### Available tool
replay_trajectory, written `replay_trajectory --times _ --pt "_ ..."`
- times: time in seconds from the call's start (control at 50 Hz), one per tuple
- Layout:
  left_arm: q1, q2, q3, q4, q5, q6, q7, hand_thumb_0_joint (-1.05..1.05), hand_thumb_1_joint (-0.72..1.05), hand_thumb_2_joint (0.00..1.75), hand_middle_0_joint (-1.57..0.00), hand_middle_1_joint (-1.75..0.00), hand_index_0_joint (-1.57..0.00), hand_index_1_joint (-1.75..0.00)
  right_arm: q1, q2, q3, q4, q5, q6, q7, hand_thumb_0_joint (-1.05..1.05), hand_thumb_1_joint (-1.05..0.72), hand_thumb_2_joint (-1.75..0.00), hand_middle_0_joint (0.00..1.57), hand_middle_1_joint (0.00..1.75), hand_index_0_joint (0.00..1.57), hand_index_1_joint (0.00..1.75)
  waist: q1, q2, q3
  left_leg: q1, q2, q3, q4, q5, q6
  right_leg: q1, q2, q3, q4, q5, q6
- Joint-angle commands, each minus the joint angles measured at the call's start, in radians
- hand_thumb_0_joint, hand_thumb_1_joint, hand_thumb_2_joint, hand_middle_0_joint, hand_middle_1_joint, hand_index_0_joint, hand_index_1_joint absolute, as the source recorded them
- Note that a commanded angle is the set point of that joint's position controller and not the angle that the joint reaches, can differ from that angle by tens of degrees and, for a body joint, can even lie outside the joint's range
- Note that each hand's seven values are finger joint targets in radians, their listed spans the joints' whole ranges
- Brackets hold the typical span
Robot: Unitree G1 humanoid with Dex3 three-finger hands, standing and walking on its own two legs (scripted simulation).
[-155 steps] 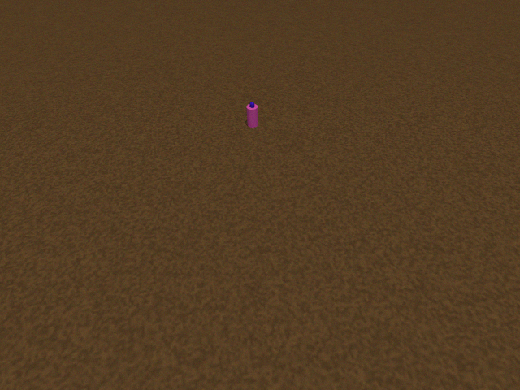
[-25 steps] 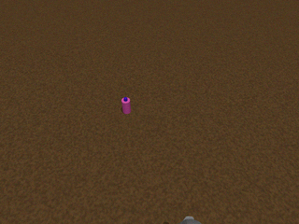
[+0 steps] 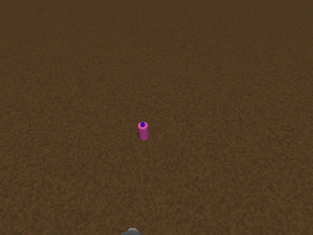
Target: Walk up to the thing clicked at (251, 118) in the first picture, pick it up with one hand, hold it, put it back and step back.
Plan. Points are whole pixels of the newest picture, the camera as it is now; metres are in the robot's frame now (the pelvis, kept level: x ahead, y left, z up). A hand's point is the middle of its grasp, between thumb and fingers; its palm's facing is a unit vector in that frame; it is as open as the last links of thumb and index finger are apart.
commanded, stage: walk up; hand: left
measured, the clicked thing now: (143, 129) +0.97 +0.21 -0.68
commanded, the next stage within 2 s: none
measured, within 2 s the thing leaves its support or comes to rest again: neither
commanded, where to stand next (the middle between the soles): +0.62 -0.01 m, yaw +0 degrees
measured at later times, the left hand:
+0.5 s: hand (86, 186) +0.30 +0.27 -0.13, palm faces -0.09 -0.91 -0.40, open 7.3 cm
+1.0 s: hand (96, 164) +0.39 +0.28 -0.17, palm faces -0.02 -0.93 -0.36, open 7.4 cm
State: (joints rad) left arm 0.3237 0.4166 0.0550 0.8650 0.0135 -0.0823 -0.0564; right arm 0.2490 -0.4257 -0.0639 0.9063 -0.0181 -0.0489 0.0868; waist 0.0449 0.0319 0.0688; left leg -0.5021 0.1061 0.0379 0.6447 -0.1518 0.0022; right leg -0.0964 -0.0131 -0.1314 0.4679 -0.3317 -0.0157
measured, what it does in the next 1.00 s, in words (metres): walks ahead: left foot, then right foot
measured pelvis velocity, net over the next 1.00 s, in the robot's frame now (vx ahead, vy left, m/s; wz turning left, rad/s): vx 0.38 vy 0.00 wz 0.01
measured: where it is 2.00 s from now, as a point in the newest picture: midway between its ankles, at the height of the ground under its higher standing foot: (170, 187)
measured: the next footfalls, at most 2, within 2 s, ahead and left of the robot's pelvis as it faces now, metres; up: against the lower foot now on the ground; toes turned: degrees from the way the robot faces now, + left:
left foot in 0.06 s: +0.20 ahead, +0.13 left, +0.00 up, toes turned +6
right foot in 0.50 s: +0.34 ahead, -0.15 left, +0.00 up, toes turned -6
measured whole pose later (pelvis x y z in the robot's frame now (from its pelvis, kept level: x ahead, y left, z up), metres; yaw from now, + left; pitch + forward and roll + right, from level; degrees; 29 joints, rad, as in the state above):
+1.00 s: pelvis +0.38 +0.00 -0.02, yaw +1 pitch -3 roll +0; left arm 0.35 0.43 0.03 0.90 0.01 -0.03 -0.03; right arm 0.24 -0.41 -0.07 0.86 -0.01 -0.08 0.06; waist 0.02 -0.03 0.08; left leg -0.38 0.04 0.09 0.66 -0.22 0.04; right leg -0.31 -0.05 -0.01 1.00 -0.47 -0.04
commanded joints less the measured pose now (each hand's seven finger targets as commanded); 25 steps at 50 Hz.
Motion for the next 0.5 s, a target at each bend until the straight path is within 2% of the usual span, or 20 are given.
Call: replay_trajectory --times 0.0,0.02,0.04,0.06,0.08,0.1,0.12,0.14,0.16,0.18,0.2,0.24,0.26,0.3,0.34,0.36,0.42,0.44,0.46,0.48 --pt "-0.068 0.277 0.07 -0.093 0.0 -0.022 0.012 0.0 0.9 0.9 -0.2 -0.3 -0.2 -0.3 0.016 -0.18 -0.067 -0.075 -0.001 -0.043 -0.009 0.0 -0.9 -0.9 0.2 0.3 0.2 0.3 -0.063 -0.084 -0.028 0.284 -0.043 0.05 -0.077 0.013 0.03 -0.205 -0.241 0.139 -0.084 0.085 -0.159" --pt "-0.056 0.25 0.056 -0.094 0.003 -0.021 0.014 0.0 0.9 0.9 -0.2 -0.3 -0.2 -0.3 0.089 -0.208 -0.079 -0.05 -0.004 -0.047 -0.018 0.0 -0.9 -0.9 0.2 0.3 0.2 0.3 -0.101 -0.026 -0.059 0.425 -0.066 0.051 -0.069 -0.045 0.044 -0.273 -0.208 0.108 0.053 0.173 -0.138" --pt "-0.013 0.197 0.035 -0.094 -0.001 -0.018 0.017 0.0 0.9 0.9 -0.2 -0.3 -0.2 -0.3 0.207 -0.262 -0.097 -0.024 -0.014 -0.054 -0.031 0.0 -0.9 -0.9 0.2 0.3 0.2 0.3 -0.154 0.142 -0.132 0.575 -0.004 -0.072 -0.172 -0.2 0.091 -0.344 -0.125 0.036 0.357 0.232 -0.101" --pt "0.033 0.125 0.019 -0.1 -0.016 -0.012 0.015 0.0 0.9 0.9 -0.2 -0.3 -0.2 -0.3 0.252 -0.351 -0.118 -0.048 -0.021 -0.059 -0.044 0.0 -0.9 -0.9 0.2 0.3 0.2 0.3 -0.154 0.328 -0.169 0.706 0.27 -0.573 -0.325 -0.363 0.184 -0.591 0.036 0.033 0.631 -0.141 -0.031" --pt "0.017 0.242 0.043 -0.076 -0.014 -0.003 0.034 0.0 0.9 0.9 -0.2 -0.3 -0.2 -0.3 0.219 -0.377 -0.127 -0.072 0.019 -0.056 -0.046 0.0 -0.9 -0.9 0.2 0.3 0.2 0.3 -0.157 0.172 -0.177 0.625 0.361 -0.737 -0.407 -0.437 0.285 -0.599 0.001 0.158 0.72 -0.212 -0.045" --pt "-0.014 0.267 0.036 -0.062 -0.011 -0.001 0.035 0.0 0.9 0.9 -0.2 -0.3 -0.2 -0.3 0.161 -0.335 -0.118 -0.078 0.028 -0.051 -0.05 0.0 -0.9 -0.9 0.2 0.3 0.2 0.3 -0.132 0.05 -0.104 0.529 0.323 -0.608 -0.397 -0.375 0.272 -0.594 -0.036 0.215 0.77 -0.146 -0.042" --pt "0.009 0.247 0.035 -0.048 -0.017 -0.002 0.032 0.0 0.9 0.9 -0.2 -0.3 -0.2 -0.3 0.119 -0.302 -0.096 -0.092 0.027 -0.053 -0.055 0.0 -0.9 -0.9 0.2 0.3 0.2 0.3 -0.106 0.046 -0.071 0.495 0.282 -0.473 -0.381 -0.237 0.248 -0.586 -0.055 0.231 0.744 -0.086 -0.038" --pt "0.029 0.239 0.037 -0.03 -0.022 -0.002 0.03 0.0 0.9 0.9 -0.2 -0.3 -0.2 -0.3 0.098 -0.271 -0.084 -0.102 0.024 -0.054 -0.06 0.0 -0.9 -0.9 0.2 0.3 0.2 0.3 -0.088 0.048 -0.063 0.461 0.24 -0.368 -0.366 -0.138 0.223 -0.565 -0.077 0.225 0.699 -0.052 -0.035" --pt "0.045 0.233 0.04 -0.013 -0.021 0.003 0.025 0.0 0.9 0.9 -0.2 -0.3 -0.2 -0.3 0.085 -0.251 -0.072 -0.099 0.028 -0.058 -0.06 0.0 -0.9 -0.9 0.2 0.3 0.2 0.3 -0.068 0.081 -0.042 0.379 0.218 -0.277 -0.371 -0.068 0.207 -0.508 -0.096 0.21 0.641 -0.037 -0.026" --pt "0.075 0.225 0.04 -0.003 -0.017 0.007 0.019 0.0 0.9 0.9 -0.2 -0.3 -0.2 -0.3 0.065 -0.247 -0.066 -0.102 0.028 -0.061 -0.059 0.0 -0.9 -0.9 0.2 0.3 0.2 0.3 -0.051 0.093 -0.05 0.344 0.2 -0.22 -0.368 -0.036 0.204 -0.458 -0.101 0.191 0.591 -0.027 -0.012" --pt "0.064 0.212 0.039 -0.004 -0.014 0.01 0.011 0.0 0.9 0.9 -0.2 -0.3 -0.2 -0.3 0.06 -0.245 -0.066 -0.109 0.02 -0.061 -0.059 0.0 -0.9 -0.9 0.2 0.3 0.2 0.3 -0.058 0.107 -0.054 0.344 0.186 -0.189 -0.369 -0.015 0.21 -0.448 -0.101 0.171 0.535 -0.016 -0.001" --pt "0.024 0.2 0.039 -0.02 -0.005 0.015 -0.001 0.0 0.9 0.9 -0.2 -0.3 -0.2 -0.3 0.054 -0.261 -0.069 -0.12 0.014 -0.063 -0.057 0.0 -0.9 -0.9 0.2 0.3 0.2 0.3 -0.061 0.12 -0.028 0.319 0.193 -0.161 -0.39 -0.074 0.24 -0.45 -0.114 0.143 0.439 0.002 0.016" --pt "-0.008 0.201 0.043 -0.026 0.002 0.018 -0.007 0.0 0.9 0.9 -0.2 -0.3 -0.2 -0.3 0.057 -0.267 -0.071 -0.121 0.011 -0.065 -0.054 0.0 -0.9 -0.9 0.2 0.3 0.2 0.3 -0.071 0.112 -0.012 0.293 0.183 -0.151 -0.416 -0.143 0.237 -0.446 -0.117 0.134 0.409 0.033 0.017" --pt "-0.034 0.196 0.049 -0.034 0.001 0.02 -0.018 0.0 0.9 0.9 -0.2 -0.3 -0.2 -0.3 0.044 -0.282 -0.075 -0.125 0.014 -0.065 -0.049 0.0 -0.9 -0.9 0.2 0.3 0.2 0.3 -0.066 0.13 0.005 0.281 0.178 -0.148 -0.44 -0.282 0.225 -0.432 -0.12 0.123 0.331 0.097 0.014" --pt "-0.083 0.197 0.054 -0.037 0.003 0.017 -0.024 0.0 0.9 0.9 -0.2 -0.3 -0.2 -0.3 0.046 -0.282 -0.076 -0.126 0.014 -0.063 -0.046 0.0 -0.9 -0.9 0.2 0.3 0.2 0.3 -0.076 0.114 0.019 0.242 0.163 -0.133 -0.447 -0.326 0.211 -0.395 -0.106 0.099 0.25 0.148 0.011" --pt "-0.086 0.193 0.057 -0.033 0.0 0.016 -0.026 0.0 0.9 0.9 -0.2 -0.3 -0.2 -0.3 0.028 -0.286 -0.076 -0.131 0.015 -0.062 -0.045 0.0 -0.9 -0.9 0.2 0.3 0.2 0.3 -0.062 0.111 0.023 0.219 0.167 -0.127 -0.44 -0.343 0.202 -0.355 -0.105 0.1 0.225 0.165 0.006" --pt "-0.07 0.191 0.063 -0.015 0.001 0.005 -0.024 0.0 0.9 0.9 -0.2 -0.3 -0.2 -0.3 0.01 -0.277 -0.071 -0.135 0.016 -0.053 -0.043 0.0 -0.9 -0.9 0.2 0.3 0.2 0.3 -0.039 0.065 -0.002 0.182 0.155 -0.095 -0.351 -0.295 0.184 -0.208 -0.066 0.065 0.143 0.178 0.0" --pt "-0.039 0.194 0.066 -0.003 0.005 0.0 -0.02 0.0 0.9 0.9 -0.2 -0.3 -0.2 -0.3 0.001 -0.269 -0.068 -0.136 0.013 -0.048 -0.043 0.0 -0.9 -0.9 0.2 0.3 0.2 0.3 -0.016 0.041 -0.024 0.176 0.135 -0.066 -0.267 -0.242 0.166 -0.128 -0.039 0.041 0.102 0.166 -0.003" --pt "0.006 0.209 0.075 0.007 0.005 -0.008 -0.01 0.0 0.9 0.9 -0.2 -0.3 -0.2 -0.3 0.023 -0.231 -0.052 -0.132 0.011 -0.045 -0.045 0.0 -0.9 -0.9 0.2 0.3 0.2 0.3 0.008 -0.015 -0.064 0.159 0.097 -0.025 -0.142 -0.146 0.141 -0.025 -0.02 0.045 0.059 0.127 -0.013" --pt "0.095 0.246 0.091 0.023 0.008 -0.02 0.003 0.0 0.9 0.9 -0.2 -0.3 -0.2 -0.3 0.066 -0.183 -0.033 -0.133 0.012 -0.046 -0.047 0.0 -0.9 -0.9 0.2 0.3 0.2 0.3 0.05 -0.153 -0.128 0.096 0.024 0.046 0.12 -0.055 0.107 0.129 -0.068 0.142 -0.029 0.015 -0.048"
